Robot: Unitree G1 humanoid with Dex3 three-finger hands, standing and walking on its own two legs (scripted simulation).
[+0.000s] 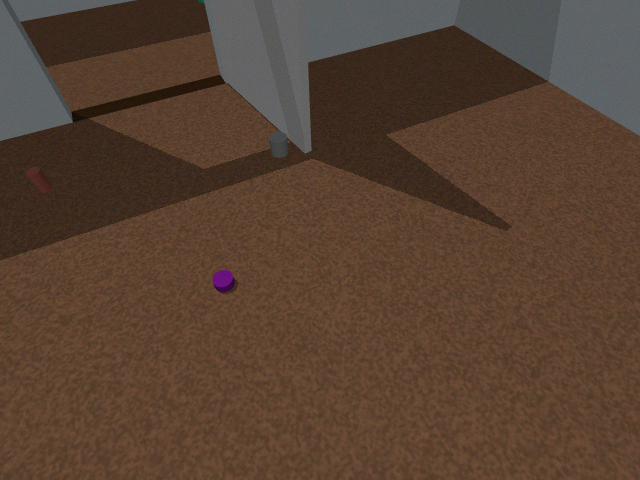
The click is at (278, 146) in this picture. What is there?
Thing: squat round
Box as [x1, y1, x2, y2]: [269, 132, 288, 157]
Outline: 274,132 269,136 271,153 276,157 284,156 287,154 288,151 286,135 282,132
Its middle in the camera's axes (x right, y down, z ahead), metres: -0.19 -0.46 +1.94
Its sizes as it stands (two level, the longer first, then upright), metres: 0.087 0.087 0.092
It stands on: the floor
